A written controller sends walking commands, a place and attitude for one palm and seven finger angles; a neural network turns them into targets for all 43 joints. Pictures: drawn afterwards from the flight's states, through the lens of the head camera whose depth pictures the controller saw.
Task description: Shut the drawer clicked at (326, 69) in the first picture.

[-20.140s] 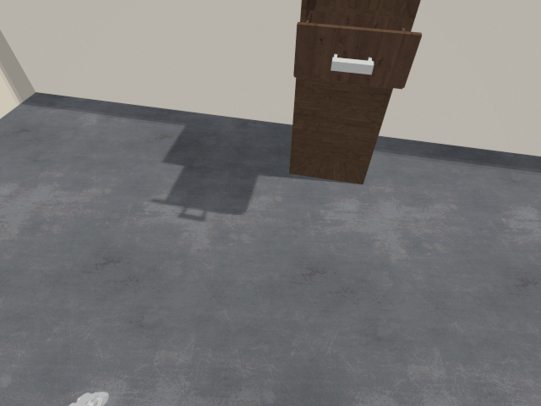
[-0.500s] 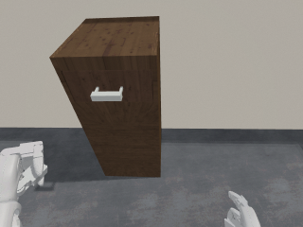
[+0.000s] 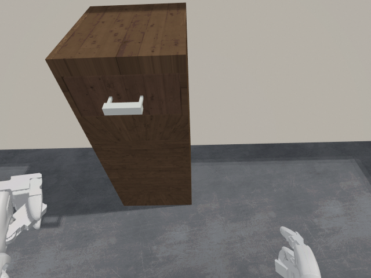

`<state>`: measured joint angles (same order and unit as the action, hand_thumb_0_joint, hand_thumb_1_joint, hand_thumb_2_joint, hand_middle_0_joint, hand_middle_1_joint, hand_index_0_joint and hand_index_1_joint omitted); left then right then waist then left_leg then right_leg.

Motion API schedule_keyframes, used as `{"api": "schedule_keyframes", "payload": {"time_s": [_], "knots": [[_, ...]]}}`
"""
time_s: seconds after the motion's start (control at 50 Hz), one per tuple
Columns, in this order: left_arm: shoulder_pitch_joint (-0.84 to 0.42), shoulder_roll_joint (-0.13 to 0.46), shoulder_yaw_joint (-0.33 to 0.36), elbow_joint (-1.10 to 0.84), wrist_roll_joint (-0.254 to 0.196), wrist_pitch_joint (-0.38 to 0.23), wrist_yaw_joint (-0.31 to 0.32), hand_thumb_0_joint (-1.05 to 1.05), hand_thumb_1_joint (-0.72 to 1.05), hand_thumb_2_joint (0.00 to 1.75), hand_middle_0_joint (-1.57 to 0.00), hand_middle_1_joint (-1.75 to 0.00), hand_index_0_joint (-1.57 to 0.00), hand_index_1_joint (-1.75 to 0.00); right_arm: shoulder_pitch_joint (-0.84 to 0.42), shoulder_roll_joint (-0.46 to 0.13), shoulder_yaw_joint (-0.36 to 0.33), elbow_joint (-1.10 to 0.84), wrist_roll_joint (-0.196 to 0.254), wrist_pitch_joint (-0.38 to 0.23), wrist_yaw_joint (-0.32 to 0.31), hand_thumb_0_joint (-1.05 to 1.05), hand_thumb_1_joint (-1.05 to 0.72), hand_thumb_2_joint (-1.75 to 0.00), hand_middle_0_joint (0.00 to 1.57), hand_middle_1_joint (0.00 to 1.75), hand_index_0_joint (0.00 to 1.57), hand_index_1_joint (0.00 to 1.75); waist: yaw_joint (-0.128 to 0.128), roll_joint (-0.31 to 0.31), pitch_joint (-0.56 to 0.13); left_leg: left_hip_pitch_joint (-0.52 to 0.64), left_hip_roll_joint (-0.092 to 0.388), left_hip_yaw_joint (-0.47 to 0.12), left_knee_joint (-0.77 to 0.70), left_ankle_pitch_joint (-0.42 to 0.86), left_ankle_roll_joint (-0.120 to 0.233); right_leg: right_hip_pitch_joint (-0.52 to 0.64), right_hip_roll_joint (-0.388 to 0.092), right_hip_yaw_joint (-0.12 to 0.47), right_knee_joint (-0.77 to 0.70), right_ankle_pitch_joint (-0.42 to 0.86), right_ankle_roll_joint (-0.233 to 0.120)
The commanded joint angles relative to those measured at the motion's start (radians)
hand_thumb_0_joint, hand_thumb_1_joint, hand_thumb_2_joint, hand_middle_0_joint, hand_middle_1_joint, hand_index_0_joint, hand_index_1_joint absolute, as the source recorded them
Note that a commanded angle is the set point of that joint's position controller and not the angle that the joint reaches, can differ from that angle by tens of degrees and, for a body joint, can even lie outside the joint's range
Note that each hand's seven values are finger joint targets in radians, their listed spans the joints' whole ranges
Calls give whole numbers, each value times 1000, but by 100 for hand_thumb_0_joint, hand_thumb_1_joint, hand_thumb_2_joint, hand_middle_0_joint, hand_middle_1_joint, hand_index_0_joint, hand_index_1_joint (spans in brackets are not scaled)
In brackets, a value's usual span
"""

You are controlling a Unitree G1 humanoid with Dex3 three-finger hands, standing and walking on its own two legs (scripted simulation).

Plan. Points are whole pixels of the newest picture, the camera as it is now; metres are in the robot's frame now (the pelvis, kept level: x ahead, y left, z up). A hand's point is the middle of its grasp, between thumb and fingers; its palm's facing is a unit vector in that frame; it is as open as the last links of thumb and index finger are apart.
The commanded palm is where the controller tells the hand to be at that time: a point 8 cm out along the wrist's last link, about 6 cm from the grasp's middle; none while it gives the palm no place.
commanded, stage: step back with the hand held close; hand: left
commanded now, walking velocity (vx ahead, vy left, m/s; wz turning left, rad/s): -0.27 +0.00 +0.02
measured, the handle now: (124, 103) +0.60 +0.25 +0.02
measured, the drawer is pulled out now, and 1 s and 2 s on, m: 0.00 0.00 0.00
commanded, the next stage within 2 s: stop stepping back and stand still in 1.06 s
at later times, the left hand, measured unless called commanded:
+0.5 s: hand (1, 260) +0.11 +0.26 +0.15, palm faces +0.36 -0.80 -0.47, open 3.3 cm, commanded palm +0.05 +0.30 +0.17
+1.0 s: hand out of the picture +0.04 +0.28 +0.16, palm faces +0.40 -0.79 -0.46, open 3.3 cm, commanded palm -0.03 +0.31 +0.17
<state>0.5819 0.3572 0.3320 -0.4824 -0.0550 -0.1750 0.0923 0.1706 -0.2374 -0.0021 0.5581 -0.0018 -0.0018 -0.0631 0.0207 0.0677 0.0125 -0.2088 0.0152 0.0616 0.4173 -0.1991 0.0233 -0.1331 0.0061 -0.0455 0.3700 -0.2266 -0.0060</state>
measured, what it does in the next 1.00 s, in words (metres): walks backwards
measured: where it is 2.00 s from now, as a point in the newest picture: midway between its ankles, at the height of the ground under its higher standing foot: outside the picture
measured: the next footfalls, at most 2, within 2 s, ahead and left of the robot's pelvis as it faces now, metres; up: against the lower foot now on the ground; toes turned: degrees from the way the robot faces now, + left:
right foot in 1.20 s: -0.25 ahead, -0.09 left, +0.00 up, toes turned -2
left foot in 1.62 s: -0.10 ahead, +0.10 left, +0.00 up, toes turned -4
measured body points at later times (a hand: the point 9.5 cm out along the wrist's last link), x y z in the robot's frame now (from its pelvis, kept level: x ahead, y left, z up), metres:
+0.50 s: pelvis -0.07 +0.02 -0.01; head -0.05 +0.03 +0.44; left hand +0.09 +0.30 +0.18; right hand +0.11 -0.22 -0.09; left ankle +0.02 +0.10 -0.74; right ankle -0.02 -0.11 -0.74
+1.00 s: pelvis -0.15 +0.03 -0.01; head -0.12 +0.06 +0.44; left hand +0.02 +0.32 +0.18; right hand +0.04 -0.20 -0.08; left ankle -0.05 +0.11 -0.74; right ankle -0.17 -0.11 -0.69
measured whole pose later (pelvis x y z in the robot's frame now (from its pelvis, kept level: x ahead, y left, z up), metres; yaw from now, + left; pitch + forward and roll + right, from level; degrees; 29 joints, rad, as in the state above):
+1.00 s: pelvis -0.15 +0.03 -0.01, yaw +3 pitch +2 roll -4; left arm 0.58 0.42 0.42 -0.59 -0.02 -0.28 0.14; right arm 0.18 -0.17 -0.02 0.59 -0.02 -0.09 -0.06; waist -0.01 0.00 0.02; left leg -0.45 0.01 -0.01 0.52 -0.11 0.07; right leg -0.43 0.10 0.05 0.92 -0.40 0.02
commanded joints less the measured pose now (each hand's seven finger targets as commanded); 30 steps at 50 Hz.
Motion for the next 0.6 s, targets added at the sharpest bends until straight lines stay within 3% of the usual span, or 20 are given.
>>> {"api": "schedule_keyframes", "payload": {"time_s": [0.0, 0.04, 0.08, 0.14, 0.32, 0.44, 0.48, 0.54, 0.58], "knots": [[48, 180, 137, -226, -15, -59, 21, 0, 90, 90, -140, -160, -140, -160, -94, -103, -49, -179, 9, -21, -13, 0, -90, -90, 20, 30, 20, 30, -6, -36, -184, 107, 50, -72, -6, 405, 22, -19, -48, 41, 8, 375, 18], [56, 206, 160, -244, -17, -62, 25, 0, 90, 90, -140, -160, -140, -160, -103, -104, -50, -185, 7, -19, -18, 0, -90, -90, 20, 30, 20, 30, 1, -11, -189, 92, 51, -79, -15, 404, 21, -26, -39, 37, 22, 350, 20], [73, 188, 149, -241, -17, -62, 29, 0, 90, 90, -140, -160, -140, -160, -90, -100, -53, -189, 12, -17, -17, 0, -90, -90, 20, 30, 20, 30, -5, -26, -181, 59, 59, -83, -21, 370, 21, -25, -38, 37, 34, 315, 22], [67, 207, 162, -274, -13, -72, 37, 0, 90, 90, -140, -160, -140, -160, -90, -108, -57, -192, 11, -26, -22, 0, -90, -90, 20, 30, 20, 30, -6, -6, -170, 0, 60, -96, -37, 280, 24, -23, -31, 41, 42, 264, 23], [59, 179, 147, -271, 2, -112, 56, 0, 90, 90, -140, -160, -140, -160, -69, -115, -59, -185, 14, -67, -23, 0, -90, -90, 20, 30, 20, 30, -25, -17, -84, -219, 68, -135, -77, -179, 42, -31, -35, 83, 29, 38, 16], [26, 197, 163, -303, 17, -138, 70, 0, 90, 90, -140, -160, -140, -160, -63, -125, -59, -171, 3, -101, -31, 0, -90, -90, 20, 30, 20, 30, -29, 8, -62, -251, 83, -172, -76, -306, 45, -98, -27, 97, 11, -146, 12], [29, 180, 153, -309, 24, -145, 72, 0, 90, 90, -140, -160, -140, -160, -59, -126, -56, -171, 2, -114, -33, 0, -90, -90, 20, 30, 20, 30, -29, 48, -67, -305, 113, -212, -127, -382, 57, -56, 0, 81, 78, -144, 17], [39, 198, 190, -315, 36, -149, 72, 0, 90, 90, -140, -160, -140, -160, -71, -127, -59, -174, 3, -133, -38, 0, -90, -90, 20, 30, 20, 30, -16, 127, -103, -451, 174, -282, -226, -480, 89, 107, 53, 63, 260, -12, 27], [54, 196, 200, -308, 38, -154, 66, 0, 90, 90, -140, -160, -140, -160, -70, -116, -59, -176, 2, -139, -35, 0, -90, -90, 20, 30, 20, 30, -15, 96, -107, -486, 176, -270, -193, -443, 99, 134, 54, 86, 289, 64, 26]]}}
